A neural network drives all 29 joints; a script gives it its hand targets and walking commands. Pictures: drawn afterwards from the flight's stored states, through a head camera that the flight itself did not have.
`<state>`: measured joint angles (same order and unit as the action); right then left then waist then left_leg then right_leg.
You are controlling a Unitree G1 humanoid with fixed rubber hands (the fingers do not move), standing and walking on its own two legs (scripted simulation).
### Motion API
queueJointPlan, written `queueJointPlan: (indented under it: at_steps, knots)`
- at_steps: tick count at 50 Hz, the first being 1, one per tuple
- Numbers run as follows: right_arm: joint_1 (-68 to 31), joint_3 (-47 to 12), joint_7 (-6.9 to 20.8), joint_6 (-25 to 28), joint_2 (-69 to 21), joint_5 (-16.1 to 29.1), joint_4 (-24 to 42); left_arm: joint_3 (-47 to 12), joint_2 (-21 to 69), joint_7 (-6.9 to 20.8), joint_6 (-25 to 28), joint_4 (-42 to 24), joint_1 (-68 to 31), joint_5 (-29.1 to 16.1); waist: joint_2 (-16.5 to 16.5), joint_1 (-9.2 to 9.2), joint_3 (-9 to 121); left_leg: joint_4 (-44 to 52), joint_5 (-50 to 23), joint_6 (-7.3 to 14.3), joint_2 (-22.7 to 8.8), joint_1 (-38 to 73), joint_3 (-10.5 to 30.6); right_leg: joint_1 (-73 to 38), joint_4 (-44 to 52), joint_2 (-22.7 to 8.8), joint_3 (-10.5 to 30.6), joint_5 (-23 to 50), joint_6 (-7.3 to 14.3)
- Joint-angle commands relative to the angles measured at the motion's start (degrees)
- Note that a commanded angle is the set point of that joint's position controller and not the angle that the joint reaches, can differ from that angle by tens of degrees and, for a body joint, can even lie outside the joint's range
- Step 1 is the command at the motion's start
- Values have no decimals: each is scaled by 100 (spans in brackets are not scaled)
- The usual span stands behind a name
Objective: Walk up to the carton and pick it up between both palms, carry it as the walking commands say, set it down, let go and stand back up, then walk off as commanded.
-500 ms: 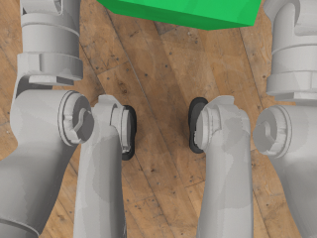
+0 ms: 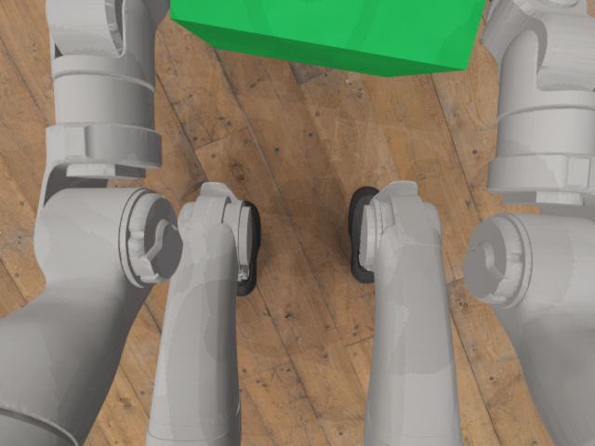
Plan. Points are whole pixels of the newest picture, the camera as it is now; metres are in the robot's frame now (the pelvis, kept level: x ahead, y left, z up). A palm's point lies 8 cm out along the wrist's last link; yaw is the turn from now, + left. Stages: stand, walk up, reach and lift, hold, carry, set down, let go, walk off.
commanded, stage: reach and lift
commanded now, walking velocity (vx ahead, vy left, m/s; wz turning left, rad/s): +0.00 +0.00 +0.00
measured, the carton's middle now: out of the picture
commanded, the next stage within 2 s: none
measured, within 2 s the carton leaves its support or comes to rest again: neither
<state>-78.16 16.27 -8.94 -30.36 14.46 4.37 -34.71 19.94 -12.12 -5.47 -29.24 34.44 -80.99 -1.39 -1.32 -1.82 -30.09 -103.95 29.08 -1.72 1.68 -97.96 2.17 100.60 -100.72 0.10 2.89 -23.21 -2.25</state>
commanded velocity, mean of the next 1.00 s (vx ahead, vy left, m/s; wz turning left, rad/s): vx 0.00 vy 0.00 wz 0.00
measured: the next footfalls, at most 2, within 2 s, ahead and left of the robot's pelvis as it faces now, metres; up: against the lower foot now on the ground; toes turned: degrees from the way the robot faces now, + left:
none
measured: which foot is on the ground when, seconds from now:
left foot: down 0.00-1.00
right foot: down 0.00-1.00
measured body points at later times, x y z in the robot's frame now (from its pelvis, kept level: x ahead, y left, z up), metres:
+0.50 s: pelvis +0.00 +0.00 +0.06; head +0.32 -0.02 +0.36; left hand +0.57 +0.14 -0.01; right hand +0.54 -0.19 -0.03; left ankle +0.14 +0.13 -0.46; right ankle +0.17 -0.13 -0.46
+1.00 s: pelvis +0.00 +0.00 +0.11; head +0.30 -0.02 +0.45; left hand +0.54 +0.14 +0.07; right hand +0.52 -0.18 +0.04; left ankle +0.14 +0.13 -0.46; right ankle +0.17 -0.13 -0.46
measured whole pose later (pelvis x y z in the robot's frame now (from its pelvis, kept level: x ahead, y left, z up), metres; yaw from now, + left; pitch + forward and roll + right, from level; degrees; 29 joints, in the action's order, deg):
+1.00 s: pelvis +0.00 +0.00 +0.11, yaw +0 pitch +14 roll +0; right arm -65.7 16.5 -9.0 -32.3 9.0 1.0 -28.7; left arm 19.5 -9.2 -2.9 -30.1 30.8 -69.3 1.2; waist -1.1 -1.8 -30.0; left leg -80.6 23.8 -1.7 1.7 -70.5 2.4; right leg 72.7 -77.9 0.0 2.9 -19.0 -2.2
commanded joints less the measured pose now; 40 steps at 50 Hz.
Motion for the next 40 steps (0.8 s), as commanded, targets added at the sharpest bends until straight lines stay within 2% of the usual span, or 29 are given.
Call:
queueJointPlan:
  at_steps: [1, 2, 3, 5, 6, 7, 8, 9, 10, 12, 13, 15, 16, 17, 19, 20, 22, 23, 25, 27, 28, 29, 30, 31, 32, 35, 37, 39, 40]
  knots:
    - [-5080, -3132, 2024, 246, -6351, 726, 1951, -3273, 6534, 1768, 83, -772, -3867, -857, 259, -82, 15372, 1492, -1249, 89, 838, 4159, -608, -5412, 1140, 870, -868, 1188, 131]
    - [-5135, -3210, 2030, 242, -6367, 794, 2114, -3327, 6548, 1780, 88, -898, -3907, -884, 253, -81, 15549, 1546, -1370, 87, 840, 4316, -607, -5557, 1173, 876, -875, 1299, 112]
    - [-4978, -3147, 2051, 197, -6344, 746, 1881, -3330, 6481, 1798, 71, -917, -3983, -890, 221, -95, 15430, 1579, -1349, 78, 825, 4260, -575, -5418, 1177, 858, -870, 1271, 113]
    - [-4949, -3191, 2061, 212, -6388, 754, 1929, -3366, 6570, 1824, 67, -811, -3863, -868, 205, -112, 15444, 1643, -1324, 70, 824, 4313, -596, -5545, 1317, 874, -839, 1240, 133]
    - [-5041, -3234, 2052, 226, -6349, 776, 2163, -3437, 6670, 1817, 59, -996, -3861, -927, 136, -142, 15769, 1716, -1497, 61, 834, 4598, -538, -5690, 1294, 894, -860, 1405, 120]
    - [-4826, -3176, 2055, 206, -6438, 734, 1923, -3372, 6533, 1820, 76, -928, -3781, -856, 192, -89, 15559, 1719, -1506, 63, 843, 4447, -587, -5663, 1341, 890, -835, 1408, 115]
    - [-4905, -3370, 2043, 213, -6489, 853, 2332, -3535, 6645, 1817, 73, -1209, -3766, -962, 139, -79, 16110, 1797, -1854, 69, 864, 4867, -544, -6046, 1359, 905, -849, 1764, 95]
    - [-4789, -3231, 2070, 202, -6348, 745, 1995, -3507, 6613, 1813, 73, -1051, -3771, -915, 161, -173, 15726, 1763, -1650, 40, 841, 4652, -516, -5657, 1369, 895, -847, 1514, 118]
    - [-4774, -3334, 2057, 213, -6407, 796, 2204, -3618, 6610, 1816, 74, -1251, -3800, -960, 116, -145, 15976, 1809, -1730, 32, 833, 4850, -525, -5913, 1445, 900, -804, 1628, 140]
    - [-4947, -3386, 2059, 227, -6315, 832, 2411, -3560, 6567, 1816, 54, -1135, -3641, -919, 188, -134, 15904, 1895, -1790, 34, 840, 4946, -495, -5915, 1530, 890, -801, 1620, 92]
    - [-4698, -3395, 2041, 210, -6436, 795, 2352, -3708, 6609, 1798, 66, -1345, -3697, -961, 179, -180, 16070, 1918, -1856, 41, 851, 5023, -490, -6085, 1552, 922, -786, 1739, 116]
    - [-4604, -3498, 2025, 188, -6463, 847, 2407, -3760, 6602, 1793, 73, -1443, -3625, -1025, 158, -133, 16019, 2022, -1975, 24, 860, 5104, -480, -6246, 1618, 917, -757, 1862, 102]
    - [-4750, -3480, 2034, 206, -6383, 843, 2567, -3710, 6563, 1781, 67, -1449, -3591, -984, 192, -144, 16033, 2103, -1955, 31, 846, 5241, -454, -6225, 1680, 929, -767, 1802, 90]
    - [-4588, -3441, 2032, 201, -6370, 772, 2415, -3738, 6586, 1772, 57, -1350, -3486, -953, 148, -132, 15859, 2136, -1877, 19, 848, 5271, -448, -6163, 1704, 915, -773, 1699, 118]
    - [-4596, -3463, 2066, 209, -6393, 801, 2423, -3656, 6550, 1796, 60, -1266, -3371, -866, 179, -31, 15647, 2235, -1822, 28, 842, 5267, -445, -6147, 1824, 904, -736, 1598, 102]
    - [-4445, -3442, 2055, 188, -6451, 727, 2298, -3606, 6604, 1810, 57, -1118, -3230, -837, 273, -64, 15538, 2250, -1667, 32, 849, 5131, -469, -6224, 1886, 901, -713, 1478, 102]
    - [-4471, -3446, 2053, 205, -6531, 747, 2350, -3639, 6615, 1825, 85, -1265, -3398, -862, 210, -37, 15514, 2376, -1612, 60, 828, 5209, -440, -6371, 1967, 891, -670, 1446, 108]
    - [-4443, -3365, 2073, 203, -6498, 682, 2231, -3552, 6678, 1835, 63, -993, -3227, -820, 248, -73, 15273, 2448, -1503, 56, 830, 5175, -418, -6254, 2019, 887, -701, 1307, 106]
    - [-4532, -3492, 2077, 219, -6524, 724, 2489, -3597, 6707, 1858, 61, -1116, -3149, -846, 262, -41, 15552, 2519, -1683, 57, 844, 5385, -395, -6540, 2089, 879, -690, 1501, 100]
    - [-4477, -3493, 2086, 218, -6569, 726, 2439, -3594, 6705, 1884, 74, -1135, -3194, -824, 261, -54, 15502, 2610, -1611, 62, 845, 5393, -404, -6603, 2215, 873, -664, 1432, 86]
    - [-4399, -3545, 2081, 200, -6646, 734, 2361, -3597, 6694, 1895, 86, -1150, -3170, -837, 276, 50, 15479, 2650, -1591, 86, 851, 5394, -406, -6644, 2241, 865, -624, 1384, 90]
    - [-4429, -3540, 2079, 205, -6647, 740, 2424, -3636, 6696, 1905, 93, -1236, -3246, -836, 248, -29, 15497, 2702, -1584, 79, 836, 5478, -369, -6711, 2278, 867, -637, 1396, 80]
    - [-4341, -3562, 2080, 204, -6703, 729, 2509, -3687, 6751, 1907, 82, -1244, -3106, -827, 240, 9, 15631, 2741, -1721, 63, 858, 5605, -388, -6856, 2326, 878, -639, 1537, 94]
    - [-4250, -3473, 2096, 184, -6702, 714, 2255, -3656, 6688, 1917, 84, -1193, -3189, -826, 153, -23, 15339, 2797, -1562, 54, 825, 5512, -379, -6696, 2367, 846, -603, 1399, 96]
    - [-4141, -3538, 2097, 193, -6783, 686, 2370, -3710, 6819, 1918, 95, -1251, -3057, -816, 228, -52, 15558, 2814, -1722, 59, 848, 5689, -367, -6879, 2419, 891, -636, 1530, 104]
    - [-4243, -3639, 2066, 193, -6756, 744, 2585, -3708, 6708, 1953, 87, -1251, -3001, -827, 277, 11, 15540, 2930, -1752, 73, 861, 5688, -386, -7106, 2577, 866, -557, 1553, 75]
    - [-4209, -3666, 2065, 188, -6721, 738, 2603, -3810, 6725, 1946, 95, -1396, -3063, -855, 212, -40, 15651, 3025, -1733, 60, 843, 5898, -327, -7183, 2644, 860, -543, 1523, 96]
    - [-4226, -3813, 2051, 182, -6800, 827, 2873, -3874, 6669, 1940, 86, -1553, -2941, -857, 273, 54, 15856, 3144, -1901, 94, 859, 6118, -324, -7504, 2751, 870, -512, 1709, 60]
    - [-4128, -3699, 2051, 155, -6742, 721, 2615, -3789, 6652, 1941, 85, -1414, -2955, -816, 291, 5, 15489, 3161, -1765, 80, 845, 5945, -304, -7299, 2761, 857, -510, 1552, 56]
